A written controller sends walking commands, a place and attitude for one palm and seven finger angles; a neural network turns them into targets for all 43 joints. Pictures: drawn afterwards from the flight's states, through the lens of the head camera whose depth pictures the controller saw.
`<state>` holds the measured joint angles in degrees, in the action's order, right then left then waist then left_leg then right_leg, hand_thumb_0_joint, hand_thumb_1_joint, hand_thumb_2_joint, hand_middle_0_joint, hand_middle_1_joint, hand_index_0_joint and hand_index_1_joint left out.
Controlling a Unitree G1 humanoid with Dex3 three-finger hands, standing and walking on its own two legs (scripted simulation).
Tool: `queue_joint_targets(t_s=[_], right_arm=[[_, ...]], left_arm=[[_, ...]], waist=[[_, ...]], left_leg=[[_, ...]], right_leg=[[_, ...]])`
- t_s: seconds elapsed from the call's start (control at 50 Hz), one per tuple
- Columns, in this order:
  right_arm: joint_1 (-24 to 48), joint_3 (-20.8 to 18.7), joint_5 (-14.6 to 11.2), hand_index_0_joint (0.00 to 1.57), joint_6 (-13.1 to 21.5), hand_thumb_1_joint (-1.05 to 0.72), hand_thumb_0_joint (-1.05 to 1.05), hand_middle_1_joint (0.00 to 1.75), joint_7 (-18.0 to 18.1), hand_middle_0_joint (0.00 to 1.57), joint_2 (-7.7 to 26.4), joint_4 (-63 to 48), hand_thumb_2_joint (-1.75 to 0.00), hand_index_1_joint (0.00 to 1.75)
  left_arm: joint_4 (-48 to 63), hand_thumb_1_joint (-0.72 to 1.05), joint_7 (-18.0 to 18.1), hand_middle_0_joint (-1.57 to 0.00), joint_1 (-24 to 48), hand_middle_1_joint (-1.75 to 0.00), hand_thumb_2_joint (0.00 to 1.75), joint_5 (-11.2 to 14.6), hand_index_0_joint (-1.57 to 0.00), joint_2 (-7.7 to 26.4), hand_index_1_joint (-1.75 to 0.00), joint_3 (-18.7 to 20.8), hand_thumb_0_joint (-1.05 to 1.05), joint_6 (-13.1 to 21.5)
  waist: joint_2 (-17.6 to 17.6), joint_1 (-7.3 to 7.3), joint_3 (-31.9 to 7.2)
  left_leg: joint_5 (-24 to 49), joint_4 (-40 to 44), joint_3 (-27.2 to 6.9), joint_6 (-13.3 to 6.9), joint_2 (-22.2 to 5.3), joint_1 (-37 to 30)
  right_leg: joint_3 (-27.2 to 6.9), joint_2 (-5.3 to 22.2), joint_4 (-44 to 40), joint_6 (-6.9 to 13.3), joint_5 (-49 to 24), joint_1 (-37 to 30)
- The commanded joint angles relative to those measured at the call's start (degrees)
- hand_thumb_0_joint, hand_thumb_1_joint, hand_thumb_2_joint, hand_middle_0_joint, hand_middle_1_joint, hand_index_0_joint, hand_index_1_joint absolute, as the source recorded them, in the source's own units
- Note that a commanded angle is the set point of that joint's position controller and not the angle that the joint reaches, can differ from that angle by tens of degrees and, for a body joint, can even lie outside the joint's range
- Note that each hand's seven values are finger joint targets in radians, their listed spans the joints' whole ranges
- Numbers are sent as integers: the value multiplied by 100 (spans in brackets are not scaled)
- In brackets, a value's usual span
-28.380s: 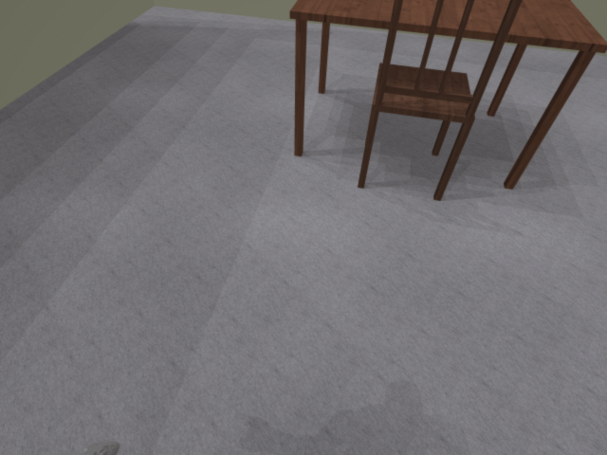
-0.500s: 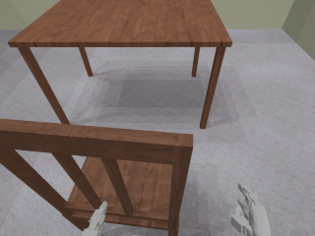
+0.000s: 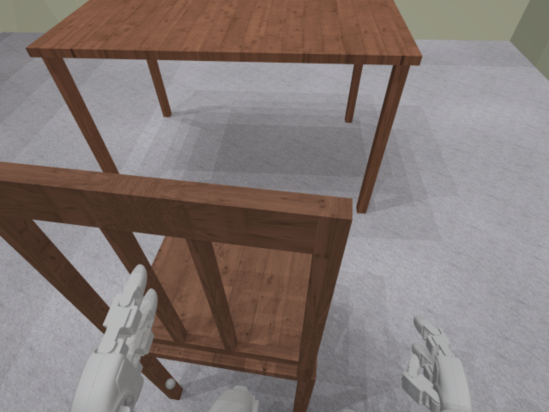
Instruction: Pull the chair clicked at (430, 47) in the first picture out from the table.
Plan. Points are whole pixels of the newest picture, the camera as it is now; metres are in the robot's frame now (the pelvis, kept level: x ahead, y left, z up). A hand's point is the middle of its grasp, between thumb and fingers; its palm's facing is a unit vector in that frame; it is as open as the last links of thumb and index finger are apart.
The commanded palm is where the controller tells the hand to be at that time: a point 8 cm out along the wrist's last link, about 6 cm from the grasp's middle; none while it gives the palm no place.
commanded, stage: draw the hand back to the body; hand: left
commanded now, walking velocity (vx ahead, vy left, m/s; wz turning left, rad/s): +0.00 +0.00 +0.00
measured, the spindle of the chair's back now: (155, 293) +0.27 +0.21 +0.03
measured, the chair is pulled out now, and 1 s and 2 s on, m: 0.63 0.62 0.61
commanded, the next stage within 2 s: step back with the hand held close in 1.24 s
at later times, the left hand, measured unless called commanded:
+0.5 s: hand (78, 329) +0.17 +0.21 +0.16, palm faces +0.25 -0.88 -0.41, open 14.3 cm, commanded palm +0.13 +0.26 +0.20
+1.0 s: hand (25, 283) +0.20 +0.26 +0.19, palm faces +0.40 -0.75 -0.52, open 6.7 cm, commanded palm +0.17 +0.30 +0.27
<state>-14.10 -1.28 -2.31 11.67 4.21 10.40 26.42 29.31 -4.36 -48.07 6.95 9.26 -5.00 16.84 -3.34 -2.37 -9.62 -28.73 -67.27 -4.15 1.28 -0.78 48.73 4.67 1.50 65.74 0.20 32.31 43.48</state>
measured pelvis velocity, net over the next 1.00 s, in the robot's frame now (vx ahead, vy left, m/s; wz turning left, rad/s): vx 0.05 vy -0.01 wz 0.02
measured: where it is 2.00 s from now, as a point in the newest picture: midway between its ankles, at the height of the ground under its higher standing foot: outside the picture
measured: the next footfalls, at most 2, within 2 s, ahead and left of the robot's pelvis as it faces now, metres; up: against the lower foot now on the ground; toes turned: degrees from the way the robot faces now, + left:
none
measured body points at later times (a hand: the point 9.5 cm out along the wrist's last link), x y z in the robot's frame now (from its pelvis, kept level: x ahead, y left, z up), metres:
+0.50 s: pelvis +0.02 +0.00 +0.07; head +0.00 -0.02 +0.51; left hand +0.15 +0.26 +0.18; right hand +0.21 -0.22 -0.01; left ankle +0.05 +0.13 -0.65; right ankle +0.01 -0.12 -0.65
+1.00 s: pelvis +0.05 -0.01 +0.08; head +0.04 -0.04 +0.53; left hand +0.17 +0.30 +0.22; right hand +0.26 -0.20 +0.00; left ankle +0.05 +0.13 -0.65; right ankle +0.01 -0.12 -0.65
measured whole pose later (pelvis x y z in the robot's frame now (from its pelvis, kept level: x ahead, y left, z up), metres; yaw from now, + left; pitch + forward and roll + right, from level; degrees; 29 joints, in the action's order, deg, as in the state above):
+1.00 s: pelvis +0.05 -0.01 +0.08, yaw +1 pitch -5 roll +0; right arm -9.2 4.1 0.0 15.4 7.3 13.5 39.8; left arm 23.8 8.3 -32.4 2.7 23.6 13.5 -7.7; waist -4.6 -6.6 2.7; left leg -16.9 -31.0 -3.4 1.4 -0.1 9.3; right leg 5.0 1.9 30.2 0.1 20.5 4.7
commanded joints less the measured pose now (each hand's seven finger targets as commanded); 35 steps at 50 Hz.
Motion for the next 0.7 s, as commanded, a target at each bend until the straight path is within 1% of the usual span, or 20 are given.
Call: queue_joint_targets(t_s=[0.0, 0.04, 0.08, 0.1, 0.12, 0.14, 0.16, 0.18, 0.2, 0.22, 0.24, 0.26, 0.3, 0.4, 0.44, 0.5, 0.54, 0.58, 0.62, 0.68], right_arm=[[713, -200, -154, 20, 236, -90, 0, 30, 169, 20, 525, -1187, -90, 30], [645, -136, -166, 20, 304, -90, 0, 30, 252, 20, 521, -1108, -90, 30], [587, -92, -153, 20, 425, -90, 0, 30, 314, 20, 546, -981, -90, 30], [586, -87, -159, 20, 488, -90, 0, 30, 345, 20, 582, -918, -90, 30], [566, -48, -157, 20, 556, -90, 0, 30, 352, 20, 581, -847, -90, 30], [563, -47, -173, 20, 618, -90, 0, 30, 365, 20, 594, -775, -90, 30], [590, 10, -19, 20, 348, -90, 0, 30, 482, 20, 555, -651, -90, 30], [576, 120, 18, 20, 275, -90, 0, 30, 502, 20, 475, -789, -90, 30], [597, 106, 22, 20, 222, -90, 0, 30, 515, 20, 484, -675, -90, 30], [647, 153, 42, 20, 143, -90, 0, 30, 532, 20, 459, -599, -90, 30], [716, 166, 36, 20, 76, -90, 0, 30, 542, 20, 483, -571, -90, 30], [775, 187, 48, 20, 46, -90, 0, 30, 550, 20, 512, -570, -90, 30], [878, 204, 61, 20, 63, -90, 0, 30, 569, 20, 554, -510, -90, 30], [888, 217, 101, 20, 180, -90, 0, 30, 522, 20, 609, -327, -90, 30], [929, 220, 106, 20, 221, -90, 0, 30, 505, 20, 627, -293, -90, 30], [938, 236, 129, 20, 330, -90, 0, 30, 496, 20, 691, -146, -90, 30], [939, 254, 142, 20, 399, -90, 0, 30, 488, 20, 696, -59, -90, 30], [946, 259, 152, 20, 447, -90, 0, 30, 475, 20, 723, 5, -90, 30], [984, 278, 164, 20, 496, -90, 0, 30, 474, 20, 759, 102, -90, 30], [1028, 291, 185, 20, 550, -90, 0, 30, 455, 20, 793, 192, -90, 30]], left_arm=[[1210, -55, 4, 0, -514, 0, 20, 327, 0, 617, 0, 808, 0, -74], [1426, -55, 46, 0, -115, 0, 20, 490, 0, 607, 0, 886, 0, -112], [1478, -48, 51, -1, 176, -2, 24, 598, -1, 692, -2, 1000, 0, -64], [1487, -44, 29, -1, 331, -2, 25, 601, -1, 806, -2, 1109, 0, -49], [1437, -41, -30, -2, 369, -3, 27, 650, -2, 761, -3, 1080, 0, -38], [1311, -37, -91, -2, 434, -4, 29, 685, -2, 826, -4, 1178, 0, -46], [1088, -33, 598, -3, 77, -5, 31, -261, -3, 1979, -5, 1653, 0, -629], [1446, -30, 810, -4, 186, -5, 32, -334, -4, 1303, -5, 1207, 0, -870], [1353, -26, 979, -4, 388, -6, 34, -434, -4, 1358, -6, 1281, 0, -1068], [1090, -22, 1073, -4, 317, -7, 36, -475, -4, 1227, -7, 1214, 0, -1192], [994, -19, 1139, -5, 450, -8, 37, -486, -5, 1267, -8, 1260, 0, -1255], [1049, -15, 1187, -5, 607, -8, 39, -509, -5, 1333, -8, 1297, 0, -1266], [1052, -8, 1278, -7, 873, -10, 43, -531, -7, 1557, -10, 1533, 0, -1283], [1158, 10, 1368, -9, 964, -14, 51, -562, -9, 1711, -14, 1866, 0, -1250], [1280, 17, 1373, -10, 1067, -15, 55, -553, -10, 1726, -15, 1908, 0, -1229], [1491, 28, 1442, -12, 1558, -17, 60, -566, -12, 2020, -17, 2205, 0, -1227], [1491, 36, 1476, -13, 1682, -19, 64, -552, -13, 2008, -19, 2290, 0, -1224], [1599, 43, 1514, -13, 1895, -20, 67, -542, -13, 2135, -20, 2455, 0, -1221], [1653, 50, 1548, -15, 2155, -22, 71, -519, -15, 2248, -22, 2586, 0, -1254], [1780, 61, 1592, -16, 2438, -24, 76, -489, -16, 2403, -24, 2797, 0, -1263]], waist=[[366, -27, -294], [291, 43, -102], [460, 87, -2], [362, 84, 1], [234, 107, 14], [315, 121, 66], [211, -273, -175], [26, -73, 106], [-72, -51, 240], [86, -26, 545], [215, -16, 747], [306, -11, 822], [258, -36, 962], [-122, -108, 712], [-71, -99, 753], [-248, -89, 740], [-318, -100, 743], [-250, -114, 655], [-435, -110, 639], [-370, -139, 494]], left_leg=[[394, 1424, 146, -293, 52, -824], [365, 1496, 127, -300, 45, -962], [402, 1530, 97, -311, 31, -1040], [501, 1562, 83, -321, 4, -1153], [522, 1627, 89, -314, 23, -1230], [538, 1685, 70, -312, 9, -1302], [616, 1863, 143, -308, -177, -1705], [621, 2000, 172, -322, -117, -1896], [636, 2041, 174, -320, -124, -1990], [612, 2124, 185, -325, -138, -2056], [550, 2232, 171, -323, -145, -2110], [472, 2359, 169, -328, -146, -2241], [429, 2562, 164, -322, -129, -2392], [949, 3141, 116, -297, -104, -3056], [1139, 3337, 112, -289, -116, -3304], [1370, 3548, 65, -259, -110, -3527], [1542, 3693, 54, -251, -113, -3705], [1732, 3802, 23, -243, -127, -3856], [1821, 3892, 21, -226, -105, -3937], [2054, 3958, 18, -221, -120, -4124]], right_leg=[[-91, -70, -1723, 109, -242, -519], [-98, -76, -1929, 93, -131, -515], [-136, -79, -2116, 84, -51, -596], [-114, -88, -2149, 101, -148, -647], [-117, -72, -2191, 92, -187, -698], [-122, -70, -2267, 82, -224, -739], [-521, 156, -2706, 226, -322, -1138], [-400, 236, -2822, 200, -424, -1140], [-381, 217, -2926, 212, -445, -1212], [-296, 205, -3037, 181, -400, -1167], [-291, 197, -3186, 161, -323, -1167], [-286, 204, -3328, 146, -225, -1218], [-304, 213, -3555, 159, -187, -1407], [-165, 192, -3619, 174, -1029, -2147], [-147, 182, -3680, 156, -1309, -2269], [-151, 161, -3812, 180, -1542, -2537], [-134, 163, -3831, 171, -1706, -2668], [-124, 162, -3854, 162, -1871, -2833], [-152, 161, -3913, 169, -1965, -2988], [-131, 162, -3938, 155, -2184, -3180]])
